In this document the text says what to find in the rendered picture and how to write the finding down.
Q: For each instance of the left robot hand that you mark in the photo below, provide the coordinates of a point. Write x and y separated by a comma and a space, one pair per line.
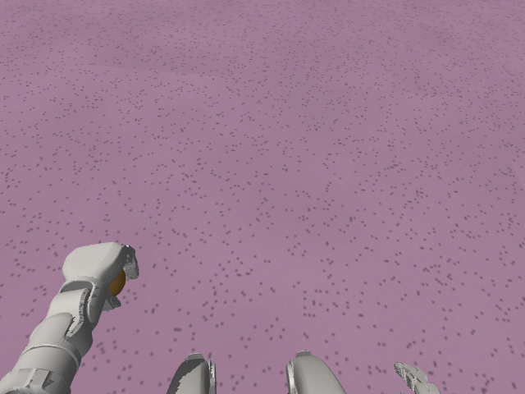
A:
103, 261

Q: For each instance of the right robot hand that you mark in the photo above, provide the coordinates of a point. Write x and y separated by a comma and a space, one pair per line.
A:
415, 378

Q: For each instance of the ball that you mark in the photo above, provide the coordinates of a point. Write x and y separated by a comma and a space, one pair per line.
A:
118, 283

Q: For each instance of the left robot arm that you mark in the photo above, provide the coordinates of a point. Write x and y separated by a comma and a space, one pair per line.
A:
52, 358

